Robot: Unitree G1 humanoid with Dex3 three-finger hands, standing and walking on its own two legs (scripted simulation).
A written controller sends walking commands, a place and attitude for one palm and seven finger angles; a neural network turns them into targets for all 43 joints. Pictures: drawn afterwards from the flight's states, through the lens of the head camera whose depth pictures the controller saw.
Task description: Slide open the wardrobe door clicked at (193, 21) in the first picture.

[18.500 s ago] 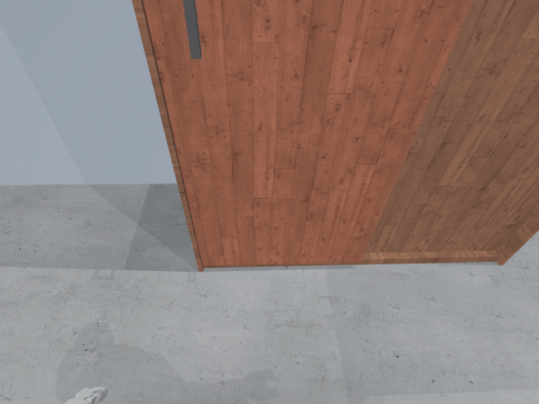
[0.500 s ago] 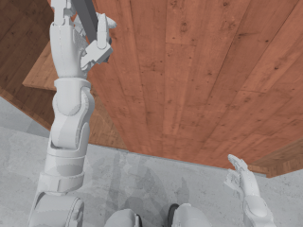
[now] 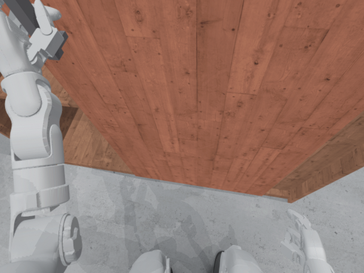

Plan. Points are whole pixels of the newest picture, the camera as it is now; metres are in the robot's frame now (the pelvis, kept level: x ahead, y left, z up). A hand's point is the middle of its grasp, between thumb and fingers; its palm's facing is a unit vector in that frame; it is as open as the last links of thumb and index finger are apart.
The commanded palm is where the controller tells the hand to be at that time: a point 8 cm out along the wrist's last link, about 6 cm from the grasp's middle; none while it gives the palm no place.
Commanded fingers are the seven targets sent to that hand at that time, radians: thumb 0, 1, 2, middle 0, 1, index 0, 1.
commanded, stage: step sideways, sliding the door along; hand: left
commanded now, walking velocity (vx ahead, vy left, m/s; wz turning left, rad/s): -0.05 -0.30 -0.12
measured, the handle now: (32, 6) +0.46 +0.27 +0.26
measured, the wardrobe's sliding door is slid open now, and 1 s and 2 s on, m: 0.51 0.51 0.51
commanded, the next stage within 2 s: stop walking and hold the door there in 0.06 s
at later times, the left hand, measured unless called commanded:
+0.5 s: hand (47, 29) +0.43 +0.24 +0.25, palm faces +0.67 -0.68 -0.28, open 7.2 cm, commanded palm +0.37 +0.27 +0.22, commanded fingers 0.00 0.90 0.90 -0.45 -1.40 -0.45 -1.40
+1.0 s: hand (48, 29) +0.42 +0.23 +0.25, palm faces +0.59 -0.79 -0.18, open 7.1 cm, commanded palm +0.37 +0.27 +0.22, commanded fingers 0.00 0.90 0.90 -0.45 -1.40 -0.45 -1.40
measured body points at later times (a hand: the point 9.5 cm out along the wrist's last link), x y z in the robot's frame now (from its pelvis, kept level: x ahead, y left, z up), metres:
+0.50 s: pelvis +0.02 -0.11 +0.01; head +0.08 -0.17 +0.45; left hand +0.39 +0.27 +0.26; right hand +0.18 -0.42 -0.10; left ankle +0.03 +0.03 -0.65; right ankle +0.08 -0.23 -0.73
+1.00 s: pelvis -0.02 -0.08 +0.01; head -0.02 -0.10 +0.46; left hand +0.38 +0.27 +0.26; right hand +0.00 -0.36 -0.11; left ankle +0.04 +0.02 -0.73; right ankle -0.03 -0.20 -0.73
